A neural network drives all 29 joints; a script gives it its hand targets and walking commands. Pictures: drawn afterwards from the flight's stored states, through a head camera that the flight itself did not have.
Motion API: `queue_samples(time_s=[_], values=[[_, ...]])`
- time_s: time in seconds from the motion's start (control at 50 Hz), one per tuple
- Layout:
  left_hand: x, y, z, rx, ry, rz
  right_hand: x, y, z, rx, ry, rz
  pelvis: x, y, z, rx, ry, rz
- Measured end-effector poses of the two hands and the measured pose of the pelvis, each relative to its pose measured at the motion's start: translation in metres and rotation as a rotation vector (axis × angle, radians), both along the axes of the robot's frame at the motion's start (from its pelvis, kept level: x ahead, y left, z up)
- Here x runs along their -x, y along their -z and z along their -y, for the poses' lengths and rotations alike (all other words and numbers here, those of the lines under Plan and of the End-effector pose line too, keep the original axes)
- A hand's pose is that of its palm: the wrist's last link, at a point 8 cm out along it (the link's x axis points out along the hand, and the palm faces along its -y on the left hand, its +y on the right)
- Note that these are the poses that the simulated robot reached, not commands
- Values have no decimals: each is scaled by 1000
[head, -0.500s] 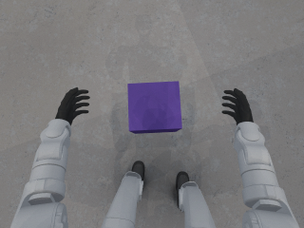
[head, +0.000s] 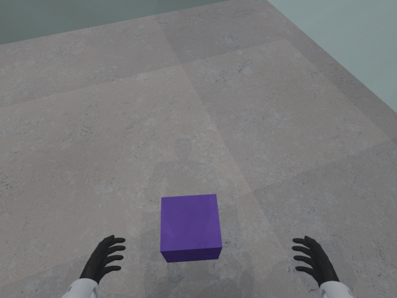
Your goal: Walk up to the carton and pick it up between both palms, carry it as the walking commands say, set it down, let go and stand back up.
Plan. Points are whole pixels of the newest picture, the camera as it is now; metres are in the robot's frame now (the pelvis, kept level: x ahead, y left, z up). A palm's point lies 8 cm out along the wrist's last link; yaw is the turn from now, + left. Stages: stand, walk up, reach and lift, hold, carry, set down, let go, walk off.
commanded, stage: let go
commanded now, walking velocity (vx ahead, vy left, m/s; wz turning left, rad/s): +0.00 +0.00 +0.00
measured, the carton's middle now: (190, 229) +0.42 +0.07 -0.65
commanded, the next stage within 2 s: stand in 0.40 s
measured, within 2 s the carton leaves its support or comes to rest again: neither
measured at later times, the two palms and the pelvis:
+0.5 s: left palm (78, 277) +0.15 +0.26 -0.08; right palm out of the picture +0.15 -0.25 -0.07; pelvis +0.00 +0.01 +0.00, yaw +0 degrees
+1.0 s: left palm (57, 291) +0.13 +0.31 -0.10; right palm out of the picture +0.12 -0.27 -0.09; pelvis +0.01 +0.02 +0.00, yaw -1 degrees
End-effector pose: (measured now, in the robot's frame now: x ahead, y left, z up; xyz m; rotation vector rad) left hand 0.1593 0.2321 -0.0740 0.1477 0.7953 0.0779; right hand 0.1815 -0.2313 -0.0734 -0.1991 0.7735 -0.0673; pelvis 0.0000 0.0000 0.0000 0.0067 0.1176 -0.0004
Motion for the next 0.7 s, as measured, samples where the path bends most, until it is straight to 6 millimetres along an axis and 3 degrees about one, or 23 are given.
queue_samples(time_s=[0.14,0.4,0.58,0.7], values=[[3,-6,9,2,16,5,16,-10,6,-15,16,3,-3,-3,6,-4,-5,101],[-1,-8,2,-9,15,-9,19,-13,-3,-23,20,1,-1,-2,-1,-3,-4,182],[14,9,-53,-167,-17,-75,48,5,35,164,61,-143,-2,1,-9,8,9,130],[23,17,-69,-196,-20,-130,57,5,48,206,97,-180,-6,1,-14,10,15,124]])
